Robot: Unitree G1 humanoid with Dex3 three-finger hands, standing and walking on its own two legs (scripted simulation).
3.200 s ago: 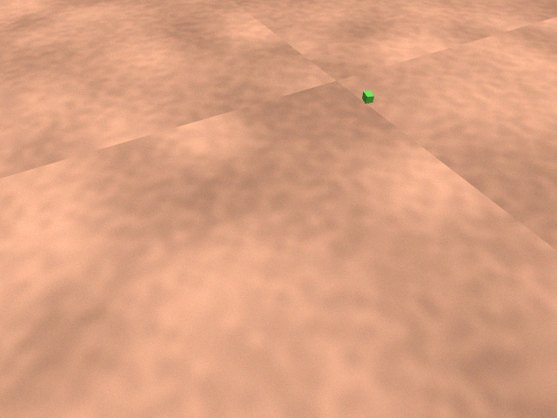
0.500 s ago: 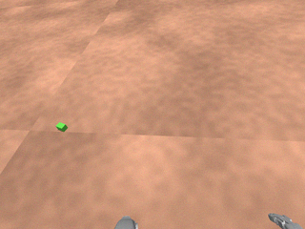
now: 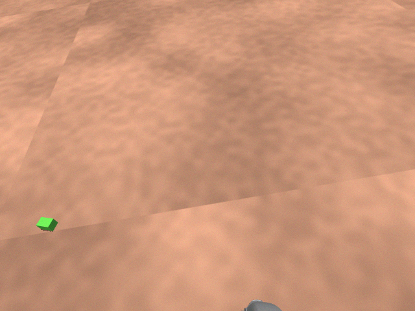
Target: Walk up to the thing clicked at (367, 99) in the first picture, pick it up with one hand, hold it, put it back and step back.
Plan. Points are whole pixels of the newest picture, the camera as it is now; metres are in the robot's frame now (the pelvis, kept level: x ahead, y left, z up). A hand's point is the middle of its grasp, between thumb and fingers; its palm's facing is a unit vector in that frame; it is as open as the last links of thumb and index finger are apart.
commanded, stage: walk up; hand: left
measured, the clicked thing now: (47, 223) +0.76 +0.88 -0.73
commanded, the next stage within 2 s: none
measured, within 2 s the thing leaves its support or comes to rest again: neither
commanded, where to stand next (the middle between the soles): +0.34 +0.80 m, yaw -19 degrees
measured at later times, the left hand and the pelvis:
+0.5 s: hand out of the picture +0.15 +0.55 -0.13, palm faces -0.09 -0.76 -0.65, open 7.4 cm; pelvis +0.08 +0.20 -0.03, yaw -6 degrees
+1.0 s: hand out of the picture +0.30 +0.65 -0.10, palm faces -0.14 -0.78 -0.61, open 7.4 cm; pelvis +0.16 +0.36 -0.01, yaw -10 degrees
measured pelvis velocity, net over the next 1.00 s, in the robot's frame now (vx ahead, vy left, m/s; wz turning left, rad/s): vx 0.16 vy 0.36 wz -0.18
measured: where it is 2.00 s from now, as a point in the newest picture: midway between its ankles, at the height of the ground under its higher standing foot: outside the picture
